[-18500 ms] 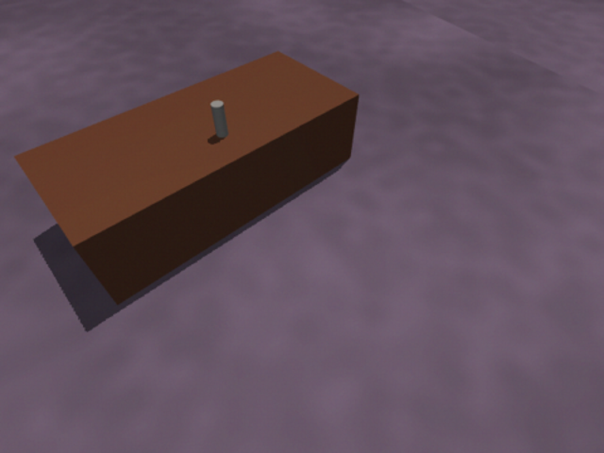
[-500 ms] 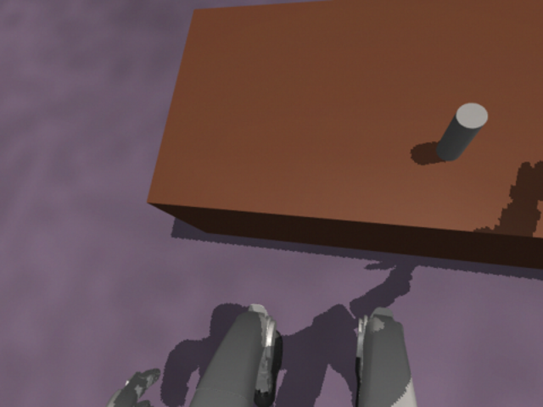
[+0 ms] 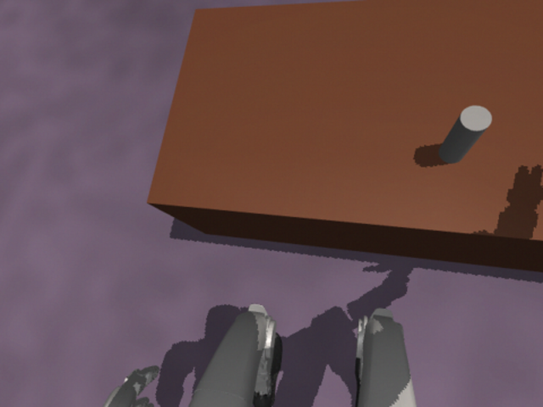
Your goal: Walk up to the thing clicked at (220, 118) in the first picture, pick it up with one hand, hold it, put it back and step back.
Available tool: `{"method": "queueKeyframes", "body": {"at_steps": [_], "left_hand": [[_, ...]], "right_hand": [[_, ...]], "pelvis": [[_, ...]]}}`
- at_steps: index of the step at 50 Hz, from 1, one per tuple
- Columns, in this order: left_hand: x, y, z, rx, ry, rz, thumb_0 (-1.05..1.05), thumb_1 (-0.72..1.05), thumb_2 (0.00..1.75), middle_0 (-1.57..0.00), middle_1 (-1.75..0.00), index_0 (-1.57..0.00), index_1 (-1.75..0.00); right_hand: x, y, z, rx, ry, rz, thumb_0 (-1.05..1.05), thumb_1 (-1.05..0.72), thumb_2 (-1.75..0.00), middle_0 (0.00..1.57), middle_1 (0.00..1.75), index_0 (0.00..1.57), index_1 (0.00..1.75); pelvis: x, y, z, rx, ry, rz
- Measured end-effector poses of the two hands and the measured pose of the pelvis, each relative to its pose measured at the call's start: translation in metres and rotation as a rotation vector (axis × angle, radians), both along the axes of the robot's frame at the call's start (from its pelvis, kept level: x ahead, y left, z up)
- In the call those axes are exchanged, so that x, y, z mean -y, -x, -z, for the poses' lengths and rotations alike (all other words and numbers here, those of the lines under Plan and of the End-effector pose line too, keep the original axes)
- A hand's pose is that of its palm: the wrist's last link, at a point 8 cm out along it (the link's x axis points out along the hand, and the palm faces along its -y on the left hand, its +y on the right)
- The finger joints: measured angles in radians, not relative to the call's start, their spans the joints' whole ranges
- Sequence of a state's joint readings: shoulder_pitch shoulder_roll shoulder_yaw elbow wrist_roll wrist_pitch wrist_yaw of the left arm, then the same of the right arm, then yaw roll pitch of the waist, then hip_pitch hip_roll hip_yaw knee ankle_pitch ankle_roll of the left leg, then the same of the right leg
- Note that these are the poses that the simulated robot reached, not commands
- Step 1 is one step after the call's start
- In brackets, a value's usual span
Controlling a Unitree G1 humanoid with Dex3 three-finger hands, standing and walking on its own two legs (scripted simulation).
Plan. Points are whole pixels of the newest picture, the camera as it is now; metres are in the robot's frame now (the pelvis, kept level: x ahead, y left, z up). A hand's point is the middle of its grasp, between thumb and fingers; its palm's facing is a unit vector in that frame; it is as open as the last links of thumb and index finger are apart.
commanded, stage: go down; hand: right
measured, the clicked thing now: (462, 137) +0.56 -0.27 -0.21
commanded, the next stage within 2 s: none
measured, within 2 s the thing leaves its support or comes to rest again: neither
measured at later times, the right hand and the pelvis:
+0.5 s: hand out of the picture +0.46 -0.44 +0.07, palm faces +0.35 +0.94 -0.02, open 17.6 cm; pelvis +0.00 -0.01 +0.00, yaw +0 degrees
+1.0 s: hand out of the picture +0.46 -0.44 +0.08, palm faces +0.35 +0.94 -0.02, open 17.6 cm; pelvis -0.01 +0.00 +0.00, yaw +0 degrees
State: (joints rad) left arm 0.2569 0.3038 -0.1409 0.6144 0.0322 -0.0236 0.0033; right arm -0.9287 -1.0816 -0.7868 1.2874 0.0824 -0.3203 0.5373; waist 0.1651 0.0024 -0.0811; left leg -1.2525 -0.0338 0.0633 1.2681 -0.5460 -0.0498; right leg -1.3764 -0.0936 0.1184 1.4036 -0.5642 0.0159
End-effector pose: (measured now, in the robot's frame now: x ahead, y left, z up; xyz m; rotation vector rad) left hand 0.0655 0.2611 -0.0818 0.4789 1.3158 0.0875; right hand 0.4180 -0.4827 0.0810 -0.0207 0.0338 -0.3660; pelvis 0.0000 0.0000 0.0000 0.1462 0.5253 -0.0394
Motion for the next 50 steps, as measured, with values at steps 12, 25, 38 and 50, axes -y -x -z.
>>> {"method": "queueKeyframes", "body": {"at_steps": [12, 25, 38, 50], "left_hand": [[0.003, -0.003, -0.003, 0.006, -0.010, 0.004, 0.01, 0.91, 0.88, -0.21, -0.31, -0.21, -0.30], [0.008, -0.001, -0.002, 0.005, -0.004, 0.005, 0.01, 0.91, 0.88, -0.21, -0.31, -0.21, -0.30], [0.005, 0.009, 0.001, -0.011, 0.006, -0.003, 0.01, 0.91, 0.88, -0.21, -0.31, -0.21, -0.30], [0.000, 0.008, 0.000, -0.003, -0.007, -0.005, 0.01, 0.91, 0.88, -0.21, -0.31, -0.21, -0.30]], "right_hand": [[0.005, 0.004, 0.003, 0.001, 0.001, -0.004, -0.02, 0.61, -0.09, 0.04, 0.09, 0.06, 0.09], [0.004, 0.000, 0.005, 0.005, -0.003, -0.011, -0.02, 0.61, -0.09, 0.04, 0.09, 0.06, 0.09], [0.001, 0.001, 0.001, 0.002, 0.000, -0.007, -0.02, 0.61, -0.09, 0.03, 0.09, 0.05, 0.09], [-0.001, 0.001, 0.001, 0.011, -0.001, -0.008, -0.02, 0.61, -0.09, 0.04, 0.09, 0.06, 0.09]], "pelvis": [[0.004, 0.000, -0.001, 0.002, -0.003, 0.003], [0.006, 0.001, -0.001, 0.002, -0.004, 0.001], [0.003, 0.004, 0.001, 0.001, 0.000, -0.001], [0.001, 0.006, 0.002, 0.003, -0.001, 0.000]]}}
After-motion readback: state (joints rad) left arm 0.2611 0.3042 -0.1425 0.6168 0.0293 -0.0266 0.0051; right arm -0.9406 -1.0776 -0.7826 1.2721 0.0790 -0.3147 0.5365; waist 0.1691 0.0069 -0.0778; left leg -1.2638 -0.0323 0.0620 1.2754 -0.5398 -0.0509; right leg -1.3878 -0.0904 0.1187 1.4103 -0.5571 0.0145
